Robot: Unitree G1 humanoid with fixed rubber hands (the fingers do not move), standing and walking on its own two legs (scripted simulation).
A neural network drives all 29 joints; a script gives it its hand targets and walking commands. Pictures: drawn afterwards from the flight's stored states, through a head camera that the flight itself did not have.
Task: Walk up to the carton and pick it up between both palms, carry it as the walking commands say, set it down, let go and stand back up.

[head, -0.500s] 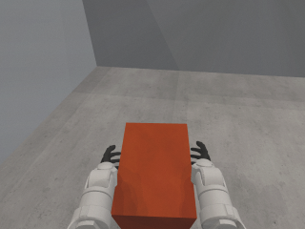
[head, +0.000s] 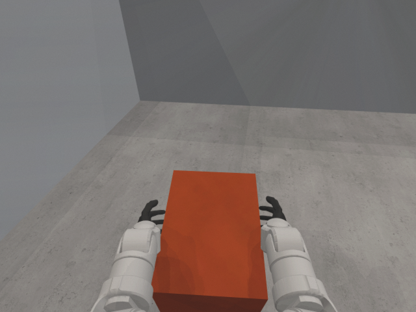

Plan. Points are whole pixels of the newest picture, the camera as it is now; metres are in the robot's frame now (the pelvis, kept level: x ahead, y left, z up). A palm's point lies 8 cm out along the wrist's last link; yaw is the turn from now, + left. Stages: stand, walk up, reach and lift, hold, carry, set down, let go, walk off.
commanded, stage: reach and lift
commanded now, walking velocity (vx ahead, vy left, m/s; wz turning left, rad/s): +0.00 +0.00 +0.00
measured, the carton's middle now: (211, 243) +0.32 +0.00 -0.03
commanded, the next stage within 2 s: hold in 0.84 s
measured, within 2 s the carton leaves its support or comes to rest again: neither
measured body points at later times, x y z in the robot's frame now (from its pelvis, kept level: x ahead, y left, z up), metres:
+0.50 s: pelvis +0.00 -0.01 +0.00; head -0.06 -0.03 +0.45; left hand +0.31 +0.13 +0.04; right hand +0.31 -0.15 +0.04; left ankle +0.01 +0.12 -0.73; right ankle +0.08 -0.12 -0.73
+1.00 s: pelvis +0.01 -0.01 +0.01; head -0.07 -0.03 +0.45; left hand +0.31 +0.13 +0.04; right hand +0.31 -0.15 +0.04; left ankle +0.01 +0.12 -0.73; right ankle +0.08 -0.12 -0.73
